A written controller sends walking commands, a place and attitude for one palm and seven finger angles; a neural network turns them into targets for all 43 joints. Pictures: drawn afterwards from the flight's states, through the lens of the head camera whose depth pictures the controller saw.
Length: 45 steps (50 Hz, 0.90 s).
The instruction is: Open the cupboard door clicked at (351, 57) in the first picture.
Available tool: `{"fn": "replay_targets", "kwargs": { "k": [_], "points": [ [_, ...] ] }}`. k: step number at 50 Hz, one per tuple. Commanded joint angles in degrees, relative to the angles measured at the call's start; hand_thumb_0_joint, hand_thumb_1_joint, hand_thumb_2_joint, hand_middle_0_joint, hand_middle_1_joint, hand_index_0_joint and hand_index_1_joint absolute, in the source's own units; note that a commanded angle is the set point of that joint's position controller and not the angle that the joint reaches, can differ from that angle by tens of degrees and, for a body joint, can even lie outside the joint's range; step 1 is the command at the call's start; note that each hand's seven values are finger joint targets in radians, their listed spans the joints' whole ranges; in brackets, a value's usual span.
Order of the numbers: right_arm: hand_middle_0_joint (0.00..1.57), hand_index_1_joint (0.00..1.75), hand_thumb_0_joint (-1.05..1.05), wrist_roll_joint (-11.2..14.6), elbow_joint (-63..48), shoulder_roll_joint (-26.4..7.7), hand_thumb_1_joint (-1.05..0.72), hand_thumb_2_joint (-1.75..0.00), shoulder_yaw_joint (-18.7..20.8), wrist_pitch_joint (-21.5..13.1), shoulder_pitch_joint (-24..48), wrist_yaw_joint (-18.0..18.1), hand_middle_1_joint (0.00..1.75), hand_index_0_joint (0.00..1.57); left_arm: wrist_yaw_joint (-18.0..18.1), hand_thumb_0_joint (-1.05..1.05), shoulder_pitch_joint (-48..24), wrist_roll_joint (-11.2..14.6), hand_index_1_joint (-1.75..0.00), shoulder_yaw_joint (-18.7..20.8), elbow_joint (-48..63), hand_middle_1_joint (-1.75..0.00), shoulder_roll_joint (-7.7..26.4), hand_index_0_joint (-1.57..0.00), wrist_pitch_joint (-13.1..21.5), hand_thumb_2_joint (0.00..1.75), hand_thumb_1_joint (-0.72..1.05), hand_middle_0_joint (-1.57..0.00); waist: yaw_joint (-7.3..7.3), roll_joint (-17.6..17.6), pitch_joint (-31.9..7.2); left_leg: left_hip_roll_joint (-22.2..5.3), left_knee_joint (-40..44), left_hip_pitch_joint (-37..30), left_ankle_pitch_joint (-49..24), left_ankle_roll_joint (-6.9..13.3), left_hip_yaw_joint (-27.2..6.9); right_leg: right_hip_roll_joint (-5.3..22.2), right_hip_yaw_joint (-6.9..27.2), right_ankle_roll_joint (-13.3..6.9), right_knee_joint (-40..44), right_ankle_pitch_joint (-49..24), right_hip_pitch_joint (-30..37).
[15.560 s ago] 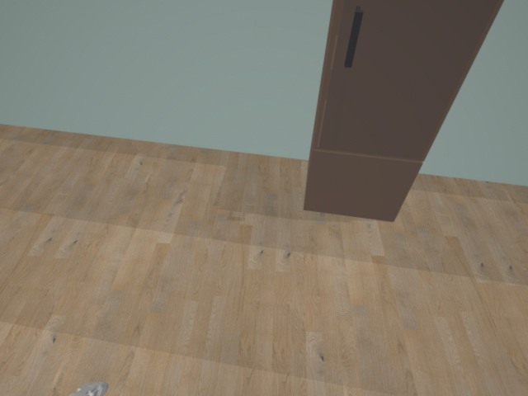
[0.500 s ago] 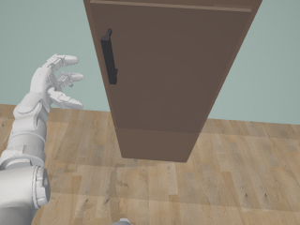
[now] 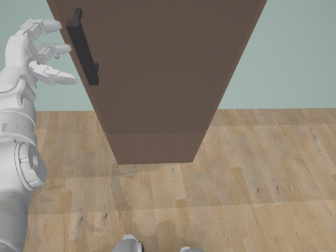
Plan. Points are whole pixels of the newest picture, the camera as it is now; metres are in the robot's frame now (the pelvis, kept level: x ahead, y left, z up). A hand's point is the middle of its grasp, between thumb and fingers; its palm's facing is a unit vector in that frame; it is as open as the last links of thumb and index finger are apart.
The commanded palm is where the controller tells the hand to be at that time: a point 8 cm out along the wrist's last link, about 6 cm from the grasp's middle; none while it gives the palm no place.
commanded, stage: move the hooked fingers beside the handle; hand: left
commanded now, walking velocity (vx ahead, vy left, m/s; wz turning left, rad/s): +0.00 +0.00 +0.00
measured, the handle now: (86, 50) +0.54 +0.14 +0.14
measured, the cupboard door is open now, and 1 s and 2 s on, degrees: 0 0 0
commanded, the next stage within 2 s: none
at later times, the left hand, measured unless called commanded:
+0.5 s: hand (54, 68) +0.49 +0.20 +0.14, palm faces -0.04 -1.00 +0.02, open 14.0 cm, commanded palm +0.48 +0.24 +0.14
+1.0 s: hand (58, 60) +0.51 +0.20 +0.14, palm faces -0.03 -1.00 +0.03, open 14.0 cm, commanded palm +0.49 +0.24 +0.14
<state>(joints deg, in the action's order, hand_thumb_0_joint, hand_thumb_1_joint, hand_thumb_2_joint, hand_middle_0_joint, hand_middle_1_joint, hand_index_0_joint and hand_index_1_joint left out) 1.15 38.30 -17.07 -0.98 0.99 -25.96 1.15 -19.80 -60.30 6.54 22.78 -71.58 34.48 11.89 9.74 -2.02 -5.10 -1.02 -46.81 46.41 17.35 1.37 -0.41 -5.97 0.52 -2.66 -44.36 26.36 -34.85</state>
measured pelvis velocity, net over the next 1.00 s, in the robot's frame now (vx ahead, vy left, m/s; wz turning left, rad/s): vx -0.01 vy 0.00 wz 0.00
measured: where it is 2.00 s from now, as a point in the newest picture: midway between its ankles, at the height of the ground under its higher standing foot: outside the picture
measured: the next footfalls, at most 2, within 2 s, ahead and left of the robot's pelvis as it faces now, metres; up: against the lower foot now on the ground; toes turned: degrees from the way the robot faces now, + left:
none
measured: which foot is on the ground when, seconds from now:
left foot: down 0.00-1.00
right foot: down 0.00-1.00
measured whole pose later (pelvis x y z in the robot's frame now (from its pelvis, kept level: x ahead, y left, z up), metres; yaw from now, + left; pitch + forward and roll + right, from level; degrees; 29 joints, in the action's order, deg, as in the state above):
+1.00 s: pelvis -0.01 +0.00 +0.00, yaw +0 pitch +17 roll -3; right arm 1.1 38.7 -17.6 -1.0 1.8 -28.6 1.2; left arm -17.7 -60.2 6.3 22.4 -72.0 33.9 13.1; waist 10.5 -2.6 -5.4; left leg -1.3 -48.6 48.2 17.2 1.6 -0.7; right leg -6.3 0.0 -2.4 -45.9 26.2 -36.5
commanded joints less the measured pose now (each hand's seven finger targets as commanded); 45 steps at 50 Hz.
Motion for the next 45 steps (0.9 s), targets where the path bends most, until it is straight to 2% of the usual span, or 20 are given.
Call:
{"fn": "replay_targets", "kwargs": {
  "k": [1,4,5,6,7,11,12,13,17,18,21,25,27,28,30,38,39,42,43,45],
  "points": [
    [0.2,0.3,0.0,0.0,-4.8,-9.9,-0.9,-0.9,3.9,-0.7,-7.4,-0.1,0.3,0.2,0.2,0.0,-21.1,0.7,-1.2,2.4,14.3,-1.2,14.4,-0.3,4.1,0.3,-0.5,-0.3,-2.23,-5.3,-28.9,0.1,-0.5,-32.0,-24.2,1.8,-1.8,1.5,0.0,1.7,4.5,-31.6,-0.2],
    [0.2,0.3,0.0,0.0,-5.6,-9.7,-0.9,-0.9,4.1,-0.1,-7.2,-0.6,0.3,0.2,0.7,0.0,-19.5,0.8,-1.2,1.9,17.2,-1.2,12.6,-0.3,3.7,0.3,-0.5,-0.3,-2.42,-5.0,-28.7,0.2,-0.9,-33.1,-26.4,2.0,-1.6,1.3,-0.3,1.8,4.3,-34.2,0.0],
    [0.2,0.3,0.0,0.1,-6.0,-9.8,-0.9,-0.9,4.2,0.2,-7.1,-0.6,0.3,0.2,0.7,0.0,-18.0,0.9,-1.2,2.9,17.7,-1.2,13.6,-0.3,3.4,0.3,-0.5,-0.3,-2.94,-4.8,-28.4,0.1,-0.9,-33.1,-26.8,1.9,-1.6,1.3,-0.3,1.7,4.3,-34.3,0.1],
    [0.2,0.3,0.0,0.1,-6.1,-9.7,-0.9,-0.9,4.1,0.4,-6.8,-0.6,0.3,0.2,0.6,0.0,-18.4,1.1,-1.2,1.8,17.7,-1.2,12.3,-0.3,3.0,0.3,-0.5,-0.3,-2.24,-3.7,-27.1,0.1,-0.8,-32.6,-26.1,2.0,-1.5,1.2,-0.4,1.8,4.6,-34.4,0.1],
    [0.2,0.3,0.0,0.1,-6.2,-9.7,-0.9,-0.9,4.0,0.6,-7.1,-0.4,0.3,0.2,0.8,0.0,-18.6,1.7,-1.2,3.0,18.9,-1.2,13.7,-0.3,3.4,0.3,-0.5,-0.3,-2.7,-3.9,-26.9,0.2,-0.7,-32.4,-26.8,2.0,-1.5,1.3,-0.5,1.5,4.5,-34.6,1.1],
    [0.2,0.3,0.0,0.5,-6.8,-9.2,-0.9,-0.9,4.3,0.5,-5.2,-0.7,0.3,0.2,0.9,0.0,-19.7,2.4,-1.2,0.6,25.4,-1.2,9.9,-0.3,4.7,0.3,-0.5,-0.3,-2.46,-6.7,-28.1,0.0,-1.0,-37.3,-28.8,1.7,-2.1,0.9,-0.6,1.5,4.5,-34.3,-0.9],
    [0.2,0.3,0.0,0.5,-6.7,-8.8,-0.9,-0.9,4.1,0.5,-5.2,-0.5,0.3,0.2,1.1,0.0,-20.9,3.0,-1.2,-0.6,26.3,-1.2,8.5,-0.3,5.1,0.3,-0.5,-0.3,-1.66,-6.3,-27.4,0.0,-1.1,-37.5,-29.3,2.0,-2.1,1.0,-0.8,1.4,4.6,-34.4,-0.7],
    [0.2,0.3,0.0,0.6,-6.1,-9.2,-0.9,-0.9,4.4,0.4,-5.0,-0.6,0.3,0.2,1.2,0.0,-20.6,2.9,-1.2,0.8,25.3,-1.2,9.7,-0.3,5.0,0.3,-0.5,-0.3,-1.87,-5.5,-27.4,-0.2,-1.0,-38.2,-28.3,1.8,-2.4,0.8,-0.7,1.5,4.7,-33.7,-1.8],
    [0.2,0.3,0.0,0.9,-5.6,-8.7,-0.9,-0.9,4.0,0.4,-4.3,-0.3,0.3,0.2,1.3,0.0,-21.2,2.9,-1.2,-3.5,21.8,-1.2,4.9,-0.3,3.4,0.3,-0.5,-0.3,-0.7,-5.7,-22.8,-0.1,-0.3,-36.9,-25.0,1.7,-2.9,1.3,-1.3,1.2,5.4,-28.9,-4.1],
    [0.2,0.3,0.0,1.0,-5.4,-8.9,-0.9,-0.9,4.0,0.4,-4.0,-0.4,0.3,0.2,1.4,0.0,-20.7,2.6,-1.2,-3.2,21.0,-1.2,5.2,-0.3,3.0,0.3,-0.5,-0.3,-1.22,-6.2,-22.7,-0.2,-0.3,-37.4,-24.9,1.5,-3.2,1.3,-1.2,1.2,5.2,-28.6,-5.3],
    [0.2,0.3,0.0,0.7,-5.7,-8.9,-0.9,-0.9,3.7,0.5,-3.6,-0.4,0.3,0.2,2.0,0.0,-21.4,2.7,-1.2,-5.4,17.6,-1.2,2.9,-0.3,1.5,0.3,-0.5,-0.3,-0.2,-3.0,-20.0,-0.1,0.3,-34.7,-20.9,1.5,-3.7,1.5,-1.3,1.4,5.6,-25.4,-6.6],
    [0.2,0.3,0.0,0.6,-5.7,-9.5,-0.9,-0.9,3.4,0.2,-3.5,-0.1,0.3,0.2,3.6,0.0,-25.3,2.3,-1.2,-3.2,16.1,-1.2,6.3,-0.3,2.7,0.3,-0.5,-0.3,0.23,-1.8,-20.0,-0.1,0.6,-32.5,-16.5,1.6,-4.1,1.9,-0.9,1.4,5.7,-21.6,-7.0],
    [0.2,0.3,0.0,0.4,-5.3,-9.2,-0.9,-0.9,3.2,-0.3,-3.5,0.0,0.3,0.2,4.4,0.0,-30.0,2.2,-1.2,-4.2,18.1,-1.2,5.4,-0.3,4.4,0.3,-0.5,-0.3,1.06,-3.3,-21.4,0.0,0.2,-33.2,-15.8,1.7,-4.3,2.0,-0.9,1.4,5.4,-20.3,-7.4],
    [0.2,0.3,0.0,0.3,-5.1,-9.6,-0.9,-0.9,3.4,-0.5,-3.4,0.1,0.3,0.2,4.8,0.0,-29.8,1.4,-1.2,-1.7,18.2,-1.2,8.6,-0.3,5.4,0.3,-0.5,-0.3,-0.03,-4.2,-24.0,-0.1,0.1,-34.0,-15.4,1.4,-4.6,1.9,-0.6,1.3,5.0,-19.6,-7.1],
    [0.2,0.3,0.0,0.3,-5.2,-9.7,-0.9,-0.9,3.0,-0.7,-3.4,0.2,0.3,0.2,5.3,0.0,-30.0,1.2,-1.2,-0.6,17.3,-1.2,10.6,-0.3,6.2,0.3,-0.5,-0.3,-0.07,-4.2,-25.0,-0.2,0.2,-33.2,-13.9,1.5,-4.6,1.9,-0.3,1.3,5.2,-18.4,-6.4],
    [0.2,0.3,0.0,0.6,-4.2,-10.5,-0.9,-0.9,2.7,-0.9,-5.8,0.7,0.3,0.2,3.7,0.0,-29.6,-0.8,-1.2,-0.9,6.8,-1.2,13.8,-0.3,3.8,0.3,-0.5,-0.3,1.26,-2.3,-21.1,-0.1,0.4,-25.4,-8.6,2.0,-3.7,2.1,0.5,1.9,6.3,-15.4,-6.6],
    [0.2,0.3,0.0,0.4,-4.2,-10.4,-0.9,-0.9,2.6,-0.9,-5.9,0.7,0.3,0.2,3.3,0.0,-30.1,-0.6,-1.2,-2.4,6.7,-1.2,12.5,-0.3,3.5,0.3,-0.5,-0.3,1.68,-3.2,-20.1,-0.1,0.6,-25.0,-7.9,1.9,-3.8,2.0,0.2,1.8,6.4,-14.5,-7.2],
    [0.2,0.3,0.0,0.1,-4.2,-10.3,-0.9,-0.9,2.9,-1.2,-7.2,0.7,0.3,0.2,2.5,0.0,-30.4,0.6,-1.2,-1.9,9.4,-1.2,11.8,-0.3,4.6,0.3,-0.5,-0.3,1.38,-4.2,-22.7,-0.2,0.3,-27.2,-10.3,1.9,-3.9,1.7,-0.2,1.4,6.1,-15.3,-6.8],
    [0.2,0.3,0.0,0.1,-3.9,-10.7,-0.9,-0.9,3.1,-1.2,-7.1,0.8,0.3,0.2,2.3,0.0,-29.7,0.4,-1.2,0.1,10.2,-1.2,14.3,-0.3,5.0,0.3,-0.5,-0.3,0.74,-5.0,-24.4,-0.4,0.1,-28.0,-11.0,1.8,-3.6,1.5,0.1,1.5,6.0,-16.4,-6.5],
    [0.2,0.3,0.0,0.2,-4.1,-10.6,-0.9,-0.9,3.3,-1.1,-7.6,0.8,0.3,0.2,1.9,0.0,-28.6,1.0,-1.2,0.8,11.6,-1.2,14.6,-0.3,5.4,0.3,-0.5,-0.3,0.35,-4.1,-25.6,-0.3,0.3,-28.1,-12.1,1.9,-3.5,1.3,0.1,1.5,5.9,-18.0,-4.8]
  ]
}}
